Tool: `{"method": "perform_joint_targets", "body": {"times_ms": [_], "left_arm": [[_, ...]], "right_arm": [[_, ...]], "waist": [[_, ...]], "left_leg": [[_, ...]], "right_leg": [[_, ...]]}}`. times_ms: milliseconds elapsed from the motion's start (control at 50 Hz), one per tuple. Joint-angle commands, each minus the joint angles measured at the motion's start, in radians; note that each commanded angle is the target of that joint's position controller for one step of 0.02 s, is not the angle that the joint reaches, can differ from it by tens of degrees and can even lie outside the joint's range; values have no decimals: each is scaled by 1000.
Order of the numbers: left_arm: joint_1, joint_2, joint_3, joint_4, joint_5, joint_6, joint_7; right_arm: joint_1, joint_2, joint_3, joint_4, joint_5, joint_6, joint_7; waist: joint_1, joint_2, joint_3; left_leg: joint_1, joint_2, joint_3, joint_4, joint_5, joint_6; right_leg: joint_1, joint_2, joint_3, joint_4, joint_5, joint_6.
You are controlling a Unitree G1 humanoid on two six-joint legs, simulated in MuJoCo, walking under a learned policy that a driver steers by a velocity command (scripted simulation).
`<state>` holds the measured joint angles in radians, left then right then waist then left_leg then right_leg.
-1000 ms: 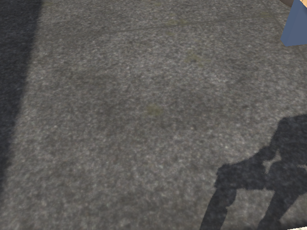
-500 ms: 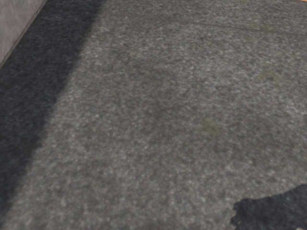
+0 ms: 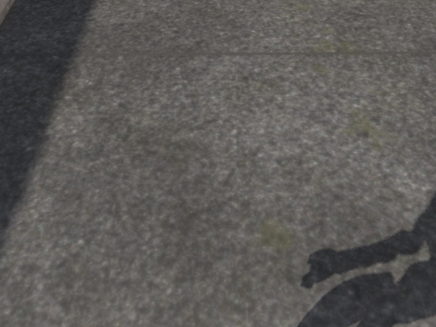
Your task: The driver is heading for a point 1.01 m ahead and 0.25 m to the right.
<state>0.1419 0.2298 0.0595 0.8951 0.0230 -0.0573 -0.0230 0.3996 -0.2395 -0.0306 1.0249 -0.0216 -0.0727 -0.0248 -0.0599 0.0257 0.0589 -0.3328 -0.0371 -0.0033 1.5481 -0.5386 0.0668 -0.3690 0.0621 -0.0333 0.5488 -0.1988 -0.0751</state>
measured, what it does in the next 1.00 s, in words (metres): walks ahead, turning right: left foot, then right foot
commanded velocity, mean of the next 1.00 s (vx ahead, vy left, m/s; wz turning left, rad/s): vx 0.50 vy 0.00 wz -0.50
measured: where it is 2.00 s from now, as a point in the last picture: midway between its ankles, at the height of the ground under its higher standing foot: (310, 189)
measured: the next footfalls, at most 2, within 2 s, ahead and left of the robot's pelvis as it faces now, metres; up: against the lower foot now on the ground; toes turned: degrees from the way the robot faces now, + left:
left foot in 0.32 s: +0.36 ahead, +0.09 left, +0.00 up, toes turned -12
right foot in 0.84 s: +0.52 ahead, -0.21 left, +0.00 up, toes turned -34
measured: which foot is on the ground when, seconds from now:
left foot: up 0.00-0.30, down 0.32-0.86, up 0.88-1.00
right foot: down 0.00-0.32, up 0.34-0.82, down 0.84-1.00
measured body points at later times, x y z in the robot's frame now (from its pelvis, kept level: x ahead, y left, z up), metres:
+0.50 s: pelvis +0.27 +0.02 +0.01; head +0.30 +0.03 +0.46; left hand +0.40 +0.27 -0.13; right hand +0.32 -0.26 -0.10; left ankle +0.32 +0.10 -0.73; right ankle +0.20 -0.09 -0.65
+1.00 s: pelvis +0.48 -0.14 +0.01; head +0.50 -0.16 +0.46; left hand +0.72 +0.03 -0.11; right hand +0.39 -0.38 -0.13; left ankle +0.51 +0.03 -0.64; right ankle +0.48 -0.19 -0.73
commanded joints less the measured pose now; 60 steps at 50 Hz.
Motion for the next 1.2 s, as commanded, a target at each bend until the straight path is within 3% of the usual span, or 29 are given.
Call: {"method": "perform_joint_targets", "body": {"times_ms": [20,40,60,100,140,240,300,320,340,360,380,400,440,520,620,740,780,820,840,860,880,900,920,940,960,1000,1060,1140,1200], "left_arm": [[214,143,34,8,9,6,25],[209,110,20,25,-3,-8,23],[198,124,22,33,-13,-20,23],[173,156,31,25,-17,-26,23],[170,140,31,19,-25,-20,15],[261,141,35,27,-23,-3,13],[244,176,46,14,-6,4,23],[245,152,41,2,-8,-4,19],[261,92,26,-35,-14,-15,20],[366,61,25,-59,-39,-6,17],[333,138,34,-21,-8,18,25],[259,133,36,-27,2,21,12],[206,97,33,-40,11,30,-2],[142,87,30,-73,12,59,-22],[-25,70,12,-141,7,62,-40],[-172,74,-5,-203,13,57,-58],[-163,85,-1,-207,20,55,-53],[-22,111,16,-172,24,45,-39],[148,141,34,-115,31,35,-26],[261,243,64,-98,42,31,-9],[239,318,77,-122,5,40,0],[238,284,70,-109,-7,50,11],[187,226,54,-97,-9,45,21],[146,171,38,-93,-8,36,22],[115,144,27,-87,-13,24,24],[105,114,13,-80,-13,-1,19],[159,138,17,-45,-13,-22,16],[224,125,8,-13,-8,-31,22],[228,110,-4,1,-6,-40,30]], "right_arm": [[-120,-98,-14,-127,-38,-15,28],[-119,-85,-16,-135,-44,-1,34],[-140,-56,-8,-154,-35,12,38],[-179,-32,3,-178,-25,13,45],[-243,-30,9,-196,-9,5,49],[-392,-62,3,-250,0,5,37],[-276,-106,-16,-227,-8,-15,30],[-156,-154,-32,-201,-21,-32,21],[-1,-238,-50,-198,-33,-38,6],[-29,-301,-69,-193,-27,-13,3],[-99,-196,-54,-213,-15,0,5],[-160,-115,-34,-229,-8,0,9],[-188,-82,-26,-217,-11,-8,9],[-133,-93,-33,-181,7,-40,13],[-84,-101,-39,-155,3,-39,16],[-18,-150,-51,-124,-1,-28,12],[1,-171,-55,-113,-3,-14,7],[12,-198,-61,-106,-4,6,2],[11,-195,-58,-114,-3,15,2],[46,-115,-35,-158,9,13,12],[11,-90,-33,-220,6,1,28],[-102,-158,-46,-230,-1,-4,30],[-116,-127,-36,-228,15,-14,33],[-92,-112,-31,-205,15,-17,33],[-76,-108,-32,-196,-4,-4,34],[-13,-94,-30,-157,-16,32,43],[-70,-82,-33,-162,-7,52,55],[-197,-79,-36,-191,7,52,58],[-256,-64,-29,-206,2,44,63]], "waist": [[96,-14,-72],[52,-3,-41],[27,-36,-17],[18,-101,-45],[30,-117,-49],[93,-93,-37],[25,-69,-50],[-25,3,-123],[-71,130,-279],[3,342,-324],[21,131,-190],[18,32,-86],[48,62,-20],[70,66,-49],[51,61,-15],[20,67,23],[29,74,9],[90,76,-82],[162,27,-181],[185,-133,-304],[151,-282,-378],[179,-109,-280],[141,-77,-162],[94,-35,-94],[57,-42,-66],[28,-59,-83],[35,-67,-39],[77,-69,20],[84,-75,36]], "left_leg": [[-441,110,-37,-101,155,-28],[-371,130,-60,-232,211,-37],[-300,123,-37,-385,236,-61],[-189,91,4,-588,320,-84],[-85,68,21,-771,464,-90],[-47,52,-8,-939,528,-84],[129,26,-24,-1060,397,-58],[292,98,-103,-1111,335,-24],[492,342,-333,-1145,186,25],[592,505,-758,-1291,40,145],[477,470,-705,-1285,-85,141],[360,404,-544,-1301,-13,114],[243,328,-314,-1340,273,81],[247,303,-126,-1368,567,86],[271,281,33,-1403,608,83],[333,307,151,-1358,704,52],[392,317,190,-1258,932,40],[414,311,232,-994,1184,27],[310,288,258,-753,1087,-1],[-12,233,259,-426,637,-42],[-320,37,131,-159,-4,-86],[-408,92,6,-143,91,-73],[-398,133,5,-200,183,-61],[-326,166,1,-303,222,-55],[-261,181,-6,-365,231,-58],[-178,174,6,-403,252,-59],[-251,169,9,-463,340,-56],[-372,126,-41,-586,467,-47],[-364,94,-15,-715,554,-35]], "right_leg": [[359,-377,505,-234,346,-264],[251,-327,438,-253,399,-229],[151,-267,366,-289,432,-204],[93,-201,279,-302,556,-196],[47,-162,228,-305,556,-165],[149,-187,328,-256,383,-113],[151,-169,381,-105,322,-87],[100,-100,331,89,280,-64],[9,-27,209,366,28,-42],[-258,79,109,566,-416,-29],[-333,-28,121,662,-350,-32],[-321,-57,122,650,-245,-28],[-272,-110,107,588,-157,-3],[-278,-125,86,570,-58,30],[-332,-140,47,387,105,54],[-212,-113,-58,122,101,-3],[-161,-72,-95,83,0,-40],[14,10,-125,28,-78,-88],[245,30,-96,-43,-47,-122],[561,-221,256,-92,-217,-203],[700,-444,778,-268,-152,-312],[642,-415,640,-280,-14,-285],[512,-382,483,-269,122,-261],[385,-324,377,-284,257,-212],[306,-276,303,-298,329,-182],[258,-243,218,-331,403,-157],[263,-229,145,-387,401,-128],[325,-229,69,-424,401,-70],[359,-228,0,-431,465,-45]]}}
